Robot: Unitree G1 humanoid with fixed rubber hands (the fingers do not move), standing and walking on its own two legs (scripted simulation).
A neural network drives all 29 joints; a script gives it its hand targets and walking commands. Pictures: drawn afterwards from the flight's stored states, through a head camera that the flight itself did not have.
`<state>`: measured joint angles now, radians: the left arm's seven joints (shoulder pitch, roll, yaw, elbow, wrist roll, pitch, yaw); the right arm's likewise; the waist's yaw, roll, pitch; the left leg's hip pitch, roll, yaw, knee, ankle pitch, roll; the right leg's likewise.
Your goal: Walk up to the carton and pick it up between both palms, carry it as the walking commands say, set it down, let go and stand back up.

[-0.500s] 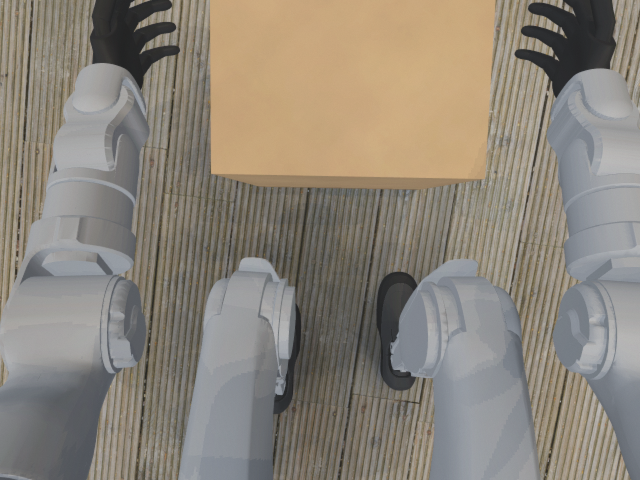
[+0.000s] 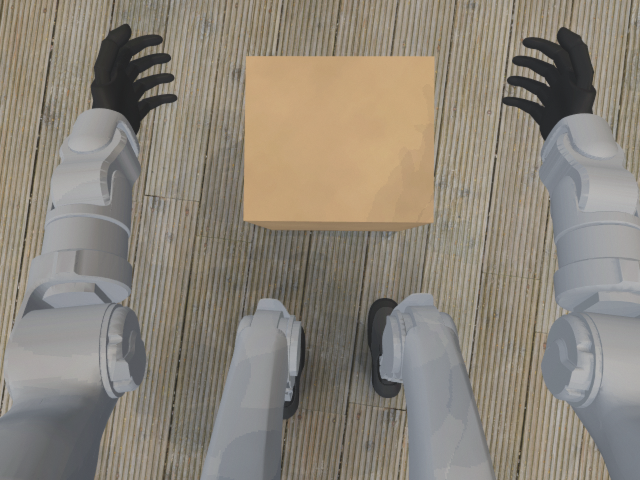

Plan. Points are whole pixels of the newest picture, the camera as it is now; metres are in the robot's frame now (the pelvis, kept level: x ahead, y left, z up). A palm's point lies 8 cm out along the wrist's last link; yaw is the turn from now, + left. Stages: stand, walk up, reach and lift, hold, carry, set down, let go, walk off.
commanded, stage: set down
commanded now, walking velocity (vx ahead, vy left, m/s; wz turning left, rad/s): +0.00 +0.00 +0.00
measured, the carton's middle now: (336, 160) +0.52 +0.00 -0.39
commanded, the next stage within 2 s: let go in 0.50 s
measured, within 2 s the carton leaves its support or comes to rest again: neither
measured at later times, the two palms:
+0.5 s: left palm (14, 53) +0.50 +0.24 +0.04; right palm out of the picture +0.49 -0.23 +0.04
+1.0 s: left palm out of the picture +0.39 +0.24 +0.11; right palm out of the picture +0.37 -0.24 +0.11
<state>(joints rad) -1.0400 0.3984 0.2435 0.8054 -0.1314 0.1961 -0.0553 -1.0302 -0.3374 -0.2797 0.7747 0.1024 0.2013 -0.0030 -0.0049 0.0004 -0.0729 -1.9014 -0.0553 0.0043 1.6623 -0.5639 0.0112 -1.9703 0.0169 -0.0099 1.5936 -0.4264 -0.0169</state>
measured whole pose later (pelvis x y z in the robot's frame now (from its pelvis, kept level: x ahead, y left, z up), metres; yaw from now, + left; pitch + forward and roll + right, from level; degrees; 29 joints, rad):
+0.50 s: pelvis +0.02 +0.00 +0.13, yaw -1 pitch +42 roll +0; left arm -0.94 0.34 0.30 0.87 -0.05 0.13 -0.09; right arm -0.94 -0.29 -0.31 0.86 0.05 0.14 0.03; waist 0.00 -0.01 -0.10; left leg -1.47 -0.05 -0.01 1.13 -0.40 0.02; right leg -1.52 0.02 0.01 1.06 -0.28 -0.01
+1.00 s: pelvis +0.08 +0.00 +0.20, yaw -1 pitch +27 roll +0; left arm -0.27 0.26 0.16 0.60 -0.01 0.06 -0.07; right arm -0.25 -0.24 -0.14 0.58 0.02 0.06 0.06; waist -0.01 0.00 -0.09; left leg -0.90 -0.04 -0.02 0.81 -0.38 0.02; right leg -0.96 0.03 0.01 0.77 -0.27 -0.01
